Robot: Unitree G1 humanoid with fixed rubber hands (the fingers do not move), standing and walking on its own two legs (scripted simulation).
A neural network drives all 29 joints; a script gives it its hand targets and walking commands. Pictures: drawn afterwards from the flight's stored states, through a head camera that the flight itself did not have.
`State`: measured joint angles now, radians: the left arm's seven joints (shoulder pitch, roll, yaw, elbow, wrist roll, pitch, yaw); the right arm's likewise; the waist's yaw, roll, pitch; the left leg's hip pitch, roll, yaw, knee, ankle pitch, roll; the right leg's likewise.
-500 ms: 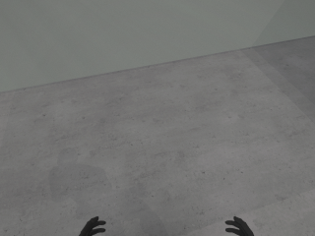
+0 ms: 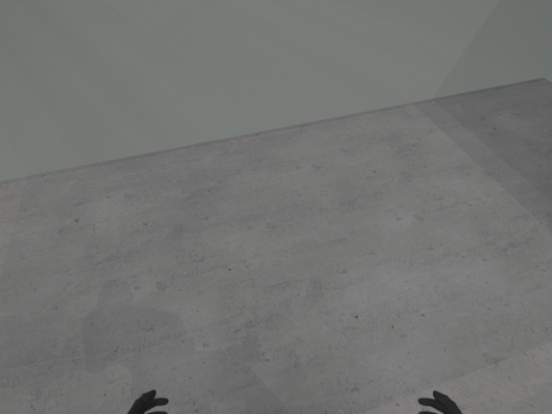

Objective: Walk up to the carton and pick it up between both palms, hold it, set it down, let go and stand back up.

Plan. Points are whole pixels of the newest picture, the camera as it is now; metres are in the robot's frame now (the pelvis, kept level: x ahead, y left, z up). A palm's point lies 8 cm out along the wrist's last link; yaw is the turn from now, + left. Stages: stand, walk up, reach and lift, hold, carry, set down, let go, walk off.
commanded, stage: stand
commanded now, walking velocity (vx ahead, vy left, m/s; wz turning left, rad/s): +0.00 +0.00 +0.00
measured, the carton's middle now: out of the picture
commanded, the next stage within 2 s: none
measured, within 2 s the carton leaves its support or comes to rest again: neither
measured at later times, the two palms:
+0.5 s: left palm out of the picture +0.08 +0.24 -0.11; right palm out of the picture +0.07 -0.23 -0.10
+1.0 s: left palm out of the picture +0.05 +0.24 -0.11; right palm out of the picture +0.05 -0.24 -0.11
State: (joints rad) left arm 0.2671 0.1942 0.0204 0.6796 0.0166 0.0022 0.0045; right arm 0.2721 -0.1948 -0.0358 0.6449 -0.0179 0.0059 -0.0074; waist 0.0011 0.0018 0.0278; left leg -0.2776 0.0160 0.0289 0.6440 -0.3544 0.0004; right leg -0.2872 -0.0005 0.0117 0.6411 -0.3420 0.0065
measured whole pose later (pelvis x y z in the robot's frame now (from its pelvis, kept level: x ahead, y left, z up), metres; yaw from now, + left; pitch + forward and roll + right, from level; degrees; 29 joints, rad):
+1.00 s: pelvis -0.02 +0.00 +0.01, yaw +0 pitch -2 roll +0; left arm 0.31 0.20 0.02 0.75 0.01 0.00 0.00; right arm 0.32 -0.20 -0.02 0.73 -0.01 0.00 0.00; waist 0.00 0.00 0.05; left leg -0.24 0.01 0.04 0.57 -0.29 0.00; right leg -0.25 -0.01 0.02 0.57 -0.28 0.01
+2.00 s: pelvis -0.01 +0.01 +0.01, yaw -1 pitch -1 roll +0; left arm 0.31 0.20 0.01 0.87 0.01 -0.01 0.02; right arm 0.32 -0.20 -0.01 0.85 0.00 -0.01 -0.02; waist 0.00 0.00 0.04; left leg -0.21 0.02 0.05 0.51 -0.28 0.01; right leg -0.23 0.00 0.03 0.51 -0.26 0.02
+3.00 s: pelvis -0.12 -0.04 +0.01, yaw +1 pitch -2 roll +1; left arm 0.20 0.19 0.02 0.86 0.05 0.01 0.04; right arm 0.11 -0.33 -0.07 0.90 -0.01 0.10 -0.03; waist 0.02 0.10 0.11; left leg -0.49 -0.10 -0.17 1.28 -0.38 -0.06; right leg -0.29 0.02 -0.09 0.48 -0.16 -0.08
